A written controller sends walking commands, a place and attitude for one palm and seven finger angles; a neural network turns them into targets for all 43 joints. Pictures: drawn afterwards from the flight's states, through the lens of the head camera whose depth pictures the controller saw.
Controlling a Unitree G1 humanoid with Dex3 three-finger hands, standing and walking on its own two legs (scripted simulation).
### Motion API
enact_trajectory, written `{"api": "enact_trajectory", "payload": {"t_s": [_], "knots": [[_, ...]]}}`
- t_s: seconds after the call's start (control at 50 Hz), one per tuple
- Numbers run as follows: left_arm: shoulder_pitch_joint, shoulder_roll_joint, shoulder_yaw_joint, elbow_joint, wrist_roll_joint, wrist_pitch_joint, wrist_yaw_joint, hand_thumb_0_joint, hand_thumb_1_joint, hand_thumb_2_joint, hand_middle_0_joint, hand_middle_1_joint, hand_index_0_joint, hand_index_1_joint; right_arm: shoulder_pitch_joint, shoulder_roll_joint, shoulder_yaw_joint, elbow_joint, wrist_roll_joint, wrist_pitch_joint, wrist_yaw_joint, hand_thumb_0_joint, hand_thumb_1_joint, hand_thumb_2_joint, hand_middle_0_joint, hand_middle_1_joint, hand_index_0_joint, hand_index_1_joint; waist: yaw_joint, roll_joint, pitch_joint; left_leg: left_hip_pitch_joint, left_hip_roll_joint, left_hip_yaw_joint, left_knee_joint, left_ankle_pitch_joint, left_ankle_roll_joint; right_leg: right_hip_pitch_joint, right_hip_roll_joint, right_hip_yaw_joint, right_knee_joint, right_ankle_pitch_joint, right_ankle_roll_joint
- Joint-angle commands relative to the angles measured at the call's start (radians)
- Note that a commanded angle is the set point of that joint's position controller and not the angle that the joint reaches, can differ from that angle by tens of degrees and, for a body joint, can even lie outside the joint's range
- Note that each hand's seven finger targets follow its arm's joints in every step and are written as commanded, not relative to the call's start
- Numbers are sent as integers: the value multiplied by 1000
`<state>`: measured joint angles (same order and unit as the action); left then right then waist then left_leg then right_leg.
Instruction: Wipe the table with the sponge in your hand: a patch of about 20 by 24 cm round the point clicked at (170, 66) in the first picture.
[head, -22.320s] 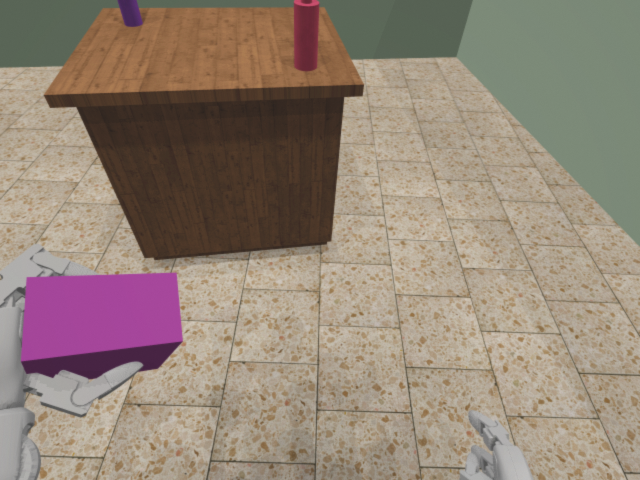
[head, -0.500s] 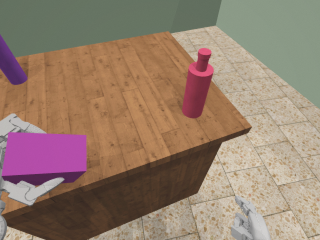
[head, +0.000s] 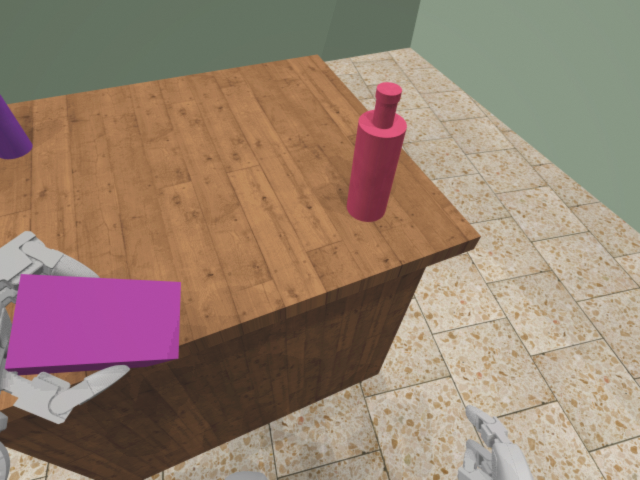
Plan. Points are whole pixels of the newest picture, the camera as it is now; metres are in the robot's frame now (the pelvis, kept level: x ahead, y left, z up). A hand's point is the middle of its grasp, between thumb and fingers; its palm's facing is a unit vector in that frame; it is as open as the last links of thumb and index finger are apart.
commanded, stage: come to a stop and stand still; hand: left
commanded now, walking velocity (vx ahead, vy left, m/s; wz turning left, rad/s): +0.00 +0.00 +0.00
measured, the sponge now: (118, 329) +0.22 +0.21 +0.14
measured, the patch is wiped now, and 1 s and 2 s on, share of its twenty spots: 0.00 0.00 0.00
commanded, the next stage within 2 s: look again from close up in 0.90 s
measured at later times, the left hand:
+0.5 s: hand out of the picture +0.20 +0.31 +0.17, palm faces +0.46 -0.81 -0.35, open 10.4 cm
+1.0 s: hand out of the picture +0.22 +0.31 +0.17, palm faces +0.42 -0.83 -0.36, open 10.4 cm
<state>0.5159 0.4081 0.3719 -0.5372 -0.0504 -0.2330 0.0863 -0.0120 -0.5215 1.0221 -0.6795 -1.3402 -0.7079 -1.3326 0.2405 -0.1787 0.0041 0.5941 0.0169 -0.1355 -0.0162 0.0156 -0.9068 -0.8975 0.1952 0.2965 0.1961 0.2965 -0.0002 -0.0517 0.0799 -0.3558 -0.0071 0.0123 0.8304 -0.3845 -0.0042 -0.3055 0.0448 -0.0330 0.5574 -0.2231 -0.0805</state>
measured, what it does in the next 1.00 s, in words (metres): steps on the spot: left foot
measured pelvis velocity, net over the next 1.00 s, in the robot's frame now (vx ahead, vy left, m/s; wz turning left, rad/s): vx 0.02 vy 0.05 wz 0.04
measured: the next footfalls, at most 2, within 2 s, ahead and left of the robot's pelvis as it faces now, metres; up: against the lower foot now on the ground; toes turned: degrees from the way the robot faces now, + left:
left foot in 0.06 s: +0.05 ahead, +0.12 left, +0.00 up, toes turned +1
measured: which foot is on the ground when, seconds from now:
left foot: up 0.00-0.04, down 0.06-1.00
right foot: down 0.00-1.00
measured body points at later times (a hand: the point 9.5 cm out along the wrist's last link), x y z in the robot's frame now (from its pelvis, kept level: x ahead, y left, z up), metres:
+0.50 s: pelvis +0.00 +0.04 +0.01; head +0.00 +0.06 +0.46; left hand +0.17 +0.35 +0.19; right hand +0.18 -0.16 -0.06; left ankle +0.01 +0.12 -0.73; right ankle +0.05 -0.07 -0.73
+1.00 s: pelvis +0.02 +0.05 +0.01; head +0.03 +0.07 +0.46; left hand +0.19 +0.35 +0.19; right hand +0.21 -0.17 -0.06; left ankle +0.01 +0.12 -0.73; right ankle +0.05 -0.07 -0.73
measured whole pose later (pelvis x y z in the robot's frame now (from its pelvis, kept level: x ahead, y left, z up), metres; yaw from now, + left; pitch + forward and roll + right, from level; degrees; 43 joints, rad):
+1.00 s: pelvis +0.02 +0.05 +0.01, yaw +3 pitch -2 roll -1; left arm 0.45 0.35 0.35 -0.47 -0.04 -0.19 0.11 -0.01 -0.52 1.02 -0.68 -1.34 -0.71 -1.33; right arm 0.20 -0.20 0.01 0.57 0.02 -0.10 -0.02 0.01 -0.90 -0.90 0.20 0.30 0.20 0.30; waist 0.03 -0.02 0.05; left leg -0.17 -0.05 0.00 0.46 -0.26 0.06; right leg -0.19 0.01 -0.05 0.40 -0.17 -0.01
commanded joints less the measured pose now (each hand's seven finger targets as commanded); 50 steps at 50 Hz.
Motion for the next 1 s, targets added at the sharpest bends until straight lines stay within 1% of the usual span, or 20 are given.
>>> {"api": "enact_trajectory", "payload": {"t_s": [0.0, 0.06, 0.08, 0.1, 0.12, 0.22, 0.26, 0.32, 0.36, 0.48, 0.56, 0.58, 0.66, 0.68, 0.76, 0.78, 0.86, 0.88, 0.96, 0.98], "knots": [[-177, 143, 174, -89, -18, -57, 69, 0, 100, 1300, -1200, -1600, -1200, -1600, -98, -111, -38, -130, -12, -81, -32, 0, -900, -900, 200, 300, 200, 300, 19, 59, -188, 211, -3, 4, -389, 173, 26, 42, -179, 174, -213, -49, 2], [-221, 71, 63, -95, -5, -52, 43, 0, 100, 1300, -1200, -1600, -1200, -1600, -114, -156, -62, -143, 7, -95, -24, 0, -900, -900, 200, 300, 200, 300, 32, 113, -183, 234, 121, -107, -457, 237, 74, 63, -97, 144, -151, -53, 69], [-187, 43, 28, -41, 1, -40, 34, 0, 100, 1300, -1200, -1600, -1200, -1600, -101, -155, -55, -142, 9, -84, -23, 0, -900, -900, 200, 300, 200, 300, 26, 136, -179, 163, 133, -120, -469, 189, 82, 103, -90, 113, -135, -61, 81], [-225, 54, 15, -96, 10, -34, 31, 0, 100, 1300, -1200, -1600, -1200, -1600, -118, -148, -42, -150, 6, -75, -18, 0, -900, -900, 200, 300, 200, 300, 17, 243, -138, 47, 147, -161, -528, 100, 85, 163, -86, 79, -98, -42, 80], [-262, 56, 5, -119, 24, -30, 30, 0, 100, 1300, -1200, -1600, -1200, -1600, -131, -144, -38, -155, 8, -72, -13, 0, -900, -900, 200, 300, 200, 300, 23, 235, -95, -39, 152, -164, -558, 22, 84, 210, -83, 69, -76, -29, 78], [-287, 104, 54, -143, 36, -33, 40, 0, 100, 1300, -1200, -1600, -1200, -1600, -121, -151, -41, -167, 2, -71, -11, 0, -900, -900, 200, 300, 200, 300, 24, 106, -85, -84, 96, -133, -546, -118, 63, 236, -81, 81, -162, -101, 70], [-277, 158, 110, -158, 33, -38, 44, 0, 100, 1300, -1200, -1600, -1200, -1600, -129, -151, -42, -165, 2, -71, -12, 0, -900, -900, 200, 300, 200, 300, 24, 111, -70, -64, 86, -127, -548, -146, 57, 202, -78, 83, -200, -134, 69], [-273, 108, 82, -120, 27, -41, 39, 0, 100, 1300, -1200, -1600, -1200, -1600, -113, -146, -38, -170, -3, -65, -13, 0, -900, -900, 200, 300, 200, 300, 18, 125, -64, -59, 73, -132, -553, -142, 48, 200, -75, 92, -220, -148, 64], [-272, 115, 87, -126, 24, -47, 36, 0, 100, 1300, -1200, -1600, -1200, -1600, -122, -143, -35, -167, -2, -69, -13, 0, -900, -900, 200, 300, 200, 300, 17, 178, -80, -30, 80, -136, -568, -99, 46, 213, -62, 70, -204, -75, 65], [-256, 62, 18, -115, 25, -41, 29, 0, 100, 1300, -1200, -1600, -1200, -1600, -108, -149, -34, -159, -1, -69, -7, 0, -900, -900, 200, 300, 200, 300, 17, 144, -149, 61, 68, -124, -532, 170, 16, 253, -62, 44, -175, 123, 66], [-219, 116, 68, -142, 17, -33, 36, 0, 100, 1300, -1200, -1600, -1200, -1600, -122, -152, -40, -162, 2, -61, -4, 0, -900, -900, 200, 300, 200, 300, 22, 87, -192, 110, 64, -105, -482, 341, -3, 281, -78, 43, -172, 242, 64], [-206, 90, 50, -132, 12, -34, 34, 0, 100, 1300, -1200, -1600, -1200, -1600, -115, -152, -40, -162, -1, -55, -5, 0, -900, -900, 200, 300, 200, 300, 20, 85, -193, 109, 63, -109, -478, 368, -8, 284, -82, 38, -163, 247, 60], [-171, 154, 118, -195, 5, -39, 41, 0, 100, 1300, -1200, -1600, -1200, -1600, -133, -151, -44, -172, 5, -44, -8, 0, -900, -900, 200, 300, 200, 300, 23, 141, -219, 136, 67, -108, -466, 439, -21, 289, -85, 36, -145, 271, 57], [-144, 121, 95, -172, -2, -40, 38, 0, 100, 1300, -1200, -1600, -1200, -1600, -122, -144, -40, -174, -1, -37, -8, 0, -900, -900, 200, 300, 200, 300, 23, 127, -211, 126, 68, -113, -465, 458, -21, 291, -85, 27, -145, 275, 57], [-112, 140, 117, -191, -6, -37, 41, 0, 100, 1300, -1200, -1600, -1200, -1600, -128, -147, -45, -179, 7, -31, -10, 0, -900, -900, 200, 300, 200, 300, 20, 138, -221, 142, 72, -112, -452, 489, -28, 288, -90, 32, -143, 297, 54], [-97, 104, 86, -164, -10, -35, 37, 0, 100, 1300, -1200, -1600, -1200, -1600, -118, -146, -43, -177, 2, -24, -8, 0, -900, -900, 200, 300, 200, 300, 18, 134, -210, 126, 71, -110, -455, 478, -24, 289, -88, 26, -147, 287, 56], [-114, 120, 94, -172, -8, -25, 41, 0, 100, 1300, -1200, -1600, -1200, -1600, -128, -150, -48, -177, 10, -21, -13, 0, -900, -900, 200, 300, 200, 300, 16, 123, -211, 152, 78, -108, -455, 452, -22, 265, -93, 40, -154, 281, 57], [-114, 86, 61, -144, -11, -24, 38, 0, 100, 1300, -1200, -1600, -1200, -1600, -117, -153, -44, -174, 3, -16, -14, 0, -900, -900, 200, 300, 200, 300, 14, 112, -193, 127, 74, -111, -465, 432, -20, 265, -90, 31, -156, 264, 59], [-171, 120, 79, -168, -4, -16, 46, 0, 100, 1300, -1200, -1600, -1200, -1600, -139, -153, -45, -175, 9, -18, -20, 0, -900, -900, 200, 300, 200, 300, 16, 131, -175, 123, 77, -110, -483, 331, -7, 252, -95, 55, -172, 227, 61], [-177, 79, 41, -147, -5, -18, 42, 0, 100, 1300, -1200, -1600, -1200, -1600, -128, -151, -42, -171, 3, -15, -20, 0, -900, -900, 200, 300, 200, 300, 14, 118, -160, 97, 72, -116, -495, 310, -5, 255, -90, 44, -170, 206, 61]]}}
